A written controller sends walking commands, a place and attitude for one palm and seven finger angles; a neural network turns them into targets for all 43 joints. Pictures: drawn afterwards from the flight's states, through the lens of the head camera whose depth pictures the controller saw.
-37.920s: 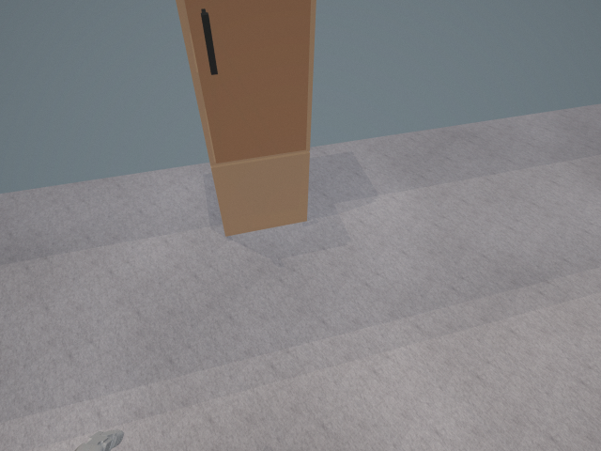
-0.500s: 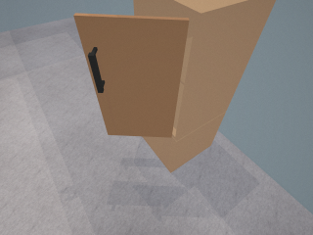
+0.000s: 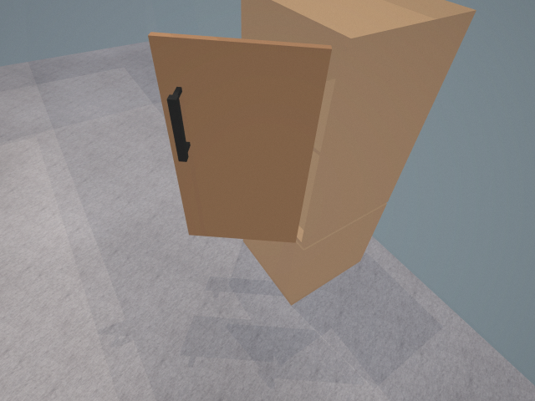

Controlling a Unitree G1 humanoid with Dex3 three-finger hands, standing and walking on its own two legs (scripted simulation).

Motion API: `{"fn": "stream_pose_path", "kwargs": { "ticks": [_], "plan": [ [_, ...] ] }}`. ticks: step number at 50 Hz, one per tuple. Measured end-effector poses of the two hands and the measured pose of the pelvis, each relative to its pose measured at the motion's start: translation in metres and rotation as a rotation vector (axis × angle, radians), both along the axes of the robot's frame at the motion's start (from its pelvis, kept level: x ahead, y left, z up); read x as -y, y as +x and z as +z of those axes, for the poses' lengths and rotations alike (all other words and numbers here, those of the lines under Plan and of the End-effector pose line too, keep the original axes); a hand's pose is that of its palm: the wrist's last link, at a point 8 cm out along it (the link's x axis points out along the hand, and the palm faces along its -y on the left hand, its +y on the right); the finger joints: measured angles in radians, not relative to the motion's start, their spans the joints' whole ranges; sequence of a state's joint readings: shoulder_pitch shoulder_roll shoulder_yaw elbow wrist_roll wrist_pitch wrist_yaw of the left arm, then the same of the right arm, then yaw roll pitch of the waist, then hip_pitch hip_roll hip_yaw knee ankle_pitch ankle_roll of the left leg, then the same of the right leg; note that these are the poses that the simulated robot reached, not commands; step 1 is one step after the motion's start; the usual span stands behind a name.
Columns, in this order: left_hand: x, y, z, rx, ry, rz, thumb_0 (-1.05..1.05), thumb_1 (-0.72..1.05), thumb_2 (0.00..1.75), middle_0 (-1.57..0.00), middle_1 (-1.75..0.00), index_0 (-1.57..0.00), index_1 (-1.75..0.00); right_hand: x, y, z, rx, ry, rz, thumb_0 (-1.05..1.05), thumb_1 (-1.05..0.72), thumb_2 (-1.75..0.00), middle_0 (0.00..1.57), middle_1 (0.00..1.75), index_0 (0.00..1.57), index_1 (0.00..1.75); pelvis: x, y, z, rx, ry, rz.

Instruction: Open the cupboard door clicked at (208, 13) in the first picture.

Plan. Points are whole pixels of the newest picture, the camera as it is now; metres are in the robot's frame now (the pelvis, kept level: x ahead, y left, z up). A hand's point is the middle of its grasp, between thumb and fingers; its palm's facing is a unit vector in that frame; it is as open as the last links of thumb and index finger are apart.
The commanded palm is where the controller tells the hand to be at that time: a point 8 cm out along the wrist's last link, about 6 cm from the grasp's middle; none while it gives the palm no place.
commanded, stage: shuffle to correct the standing spot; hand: left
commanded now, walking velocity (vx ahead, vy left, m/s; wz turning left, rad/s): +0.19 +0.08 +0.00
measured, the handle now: (180, 125) +0.62 +0.22 +0.08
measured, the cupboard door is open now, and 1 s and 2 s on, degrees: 53 53 53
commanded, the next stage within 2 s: come to a stop and stand still in 0.36 s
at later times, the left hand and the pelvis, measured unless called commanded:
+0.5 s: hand out of the picture +0.08 +0.18 -0.17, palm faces -0.02 -0.98 -0.19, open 7.4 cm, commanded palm none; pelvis +0.06 +0.01 +0.00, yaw -3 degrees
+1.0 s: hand out of the picture +0.09 +0.20 -0.18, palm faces -0.01 -0.98 -0.18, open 7.4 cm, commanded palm none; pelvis +0.08 +0.02 +0.00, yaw -3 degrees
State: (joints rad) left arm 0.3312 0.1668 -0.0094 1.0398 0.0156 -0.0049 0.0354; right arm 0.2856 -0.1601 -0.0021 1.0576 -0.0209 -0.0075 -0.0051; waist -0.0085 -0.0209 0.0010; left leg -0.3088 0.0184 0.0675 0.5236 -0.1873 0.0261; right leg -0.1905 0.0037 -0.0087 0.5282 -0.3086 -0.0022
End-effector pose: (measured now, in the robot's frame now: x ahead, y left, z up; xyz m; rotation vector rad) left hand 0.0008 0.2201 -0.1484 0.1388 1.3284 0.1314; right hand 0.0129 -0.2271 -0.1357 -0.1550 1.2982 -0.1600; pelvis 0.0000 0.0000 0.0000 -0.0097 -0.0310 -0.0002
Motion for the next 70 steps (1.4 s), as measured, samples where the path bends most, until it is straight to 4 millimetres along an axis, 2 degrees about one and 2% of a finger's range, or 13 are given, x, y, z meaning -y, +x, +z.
{"fn": "stream_pose_path", "kwargs": {
  "ticks": [9, 14, 17, 21, 26, 29, 32, 39, 45, 50, 57, 64, 70],
  "plan": [
    [-0.004, -0.028, -0.008, -0.088, -0.035, 0.056, 0.01, 0.91, 0.9, -0.2, -0.3, -0.2, -0.3, -0.003, 0.003, 0.001, -0.035, -0.02, 0.01, 0.01, -0.91, -0.9, 0.2, 0.3, 0.2, 0.3, -0.01, 0.015, -0.004, -0.007, -0.006, 0.005],
    [-0.016, -0.025, -0.01, -0.144, -0.035, 0.048, 0.01, 0.91, 0.9, -0.2, -0.3, -0.2, -0.3, -0.015, 0.007, 0.001, -0.045, -0.023, -0.012, 0.01, -0.91, -0.9, 0.2, 0.3, 0.2, 0.3, -0.02, 0.03, -0.006, -0.019, 0.003, -0.013],
    [-0.02, -0.008, -0.003, -0.151, -0.025, 0.011, 0.01, 0.91, 0.9, -0.2, -0.3, -0.2, -0.3, -0.022, 0.005, 0.002, -0.049, -0.005, -0.042, 0.0, -0.91, -0.9, 0.2, 0.3, 0.2, 0.3, -0.021, 0.036, -0.001, -0.03, 0.007, -0.034],
    [-0.019, 0.032, 0.007, -0.088, -0.011, -0.023, 0.01, 0.91, 0.9, -0.2, -0.3, -0.2, -0.3, -0.03, 0.0, 0.001, -0.081, 0.032, -0.064, 0.0, -0.9, -0.9, 0.2, 0.3, 0.2, 0.3, -0.019, 0.046, 0.004, -0.036, 0.008, -0.044],
    [-0.011, 0.079, 0.005, 0.027, 0.021, -0.029, 0.01, 0.92, 0.9, -0.2, -0.3, -0.2, -0.3, -0.031, 0.003, -0.015, -0.128, 0.078, -0.079, 0.0, -0.9, -0.9, 0.2, 0.3, 0.2, 0.3, -0.009, 0.063, -0.005, -0.023, 0.024, -0.049],
    [-0.01, 0.091, 0.008, 0.058, 0.024, 0.0, 0.02, 0.93, 0.9, -0.2, -0.3, -0.2, -0.3, -0.03, 0.02, -0.014, -0.138, 0.078, -0.058, 0.01, -0.9, -0.9, 0.2, 0.3, 0.2, 0.3, -0.009, 0.074, -0.002, -0.014, 0.008, -0.022],
    [-0.009, 0.096, 0.008, 0.046, 0.016, 0.009, 0.01, 0.93, 0.9, -0.2, -0.3, -0.2, -0.3, -0.03, 0.048, -0.007, -0.1, 0.063, -0.049, 0.01, -0.91, -0.9, 0.2, 0.3, 0.2, 0.3, -0.01, 0.082, 0.003, -0.009, 0.011, -0.019],
    [-0.019, 0.101, -0.011, -0.022, -0.026, 0.022, 0.01, 0.92, 0.9, -0.2, -0.3, -0.2, -0.3, -0.026, 0.087, -0.002, -0.038, -0.024, -0.037, 0.02, -0.93, -0.9, 0.2, 0.3, 0.2, 0.3, -0.026, 0.095, -0.005, -0.003, 0.0, -0.027],
    [-0.025, 0.099, -0.009, -0.049, -0.023, 0.005, 0.01, 0.92, 0.9, -0.2, -0.3, -0.2, -0.3, -0.026, 0.11, 0.004, 0.01, -0.042, -0.027, 0.02, -0.93, -0.9, 0.2, 0.3, 0.2, 0.3, -0.029, 0.09, -0.003, -0.026, 0.011, -0.047],
    [-0.026, 0.09, -0.003, -0.058, 0.004, -0.014, 0.01, 0.91, 0.9, -0.2, -0.3, -0.2, -0.3, -0.023, 0.121, 0.002, 0.066, -0.021, -0.031, 0.01, -0.92, -0.9, 0.2, 0.3, 0.2, 0.3, -0.024, 0.08, -0.002, -0.029, 0.003, -0.054],
    [-0.02, 0.081, -0.001, -0.037, 0.006, -0.018, 0.01, 0.91, 0.9, -0.2, -0.3, -0.2, -0.3, -0.016, 0.114, 0.003, 0.091, -0.007, -0.043, 0.0, -0.93, -0.9, 0.2, 0.3, 0.2, 0.3, -0.018, 0.075, -0.002, -0.019, -0.001, -0.046],
    [-0.01, 0.086, -0.002, -0.008, -0.03, -0.016, 0.01, 0.91, 0.9, -0.2, -0.3, -0.2, -0.3, -0.014, 0.081, 0.006, 0.008, -0.02, -0.043, 0.0, -0.94, -0.9, 0.2, 0.3, 0.2, 0.3, -0.017, 0.077, 0.002, -0.016, -0.004, -0.037],
    [-0.011, 0.077, -0.002, -0.042, -0.025, -0.038, 0.01, 0.92, 0.9, -0.2, -0.3, -0.2, -0.3, -0.023, 0.054, 0.001, -0.075, 0.003, -0.059, 0.0, -0.92, -0.9, 0.2, 0.3, 0.2, 0.3, -0.021, 0.077, 0.001, -0.024, -0.019, -0.045]
  ]
}}
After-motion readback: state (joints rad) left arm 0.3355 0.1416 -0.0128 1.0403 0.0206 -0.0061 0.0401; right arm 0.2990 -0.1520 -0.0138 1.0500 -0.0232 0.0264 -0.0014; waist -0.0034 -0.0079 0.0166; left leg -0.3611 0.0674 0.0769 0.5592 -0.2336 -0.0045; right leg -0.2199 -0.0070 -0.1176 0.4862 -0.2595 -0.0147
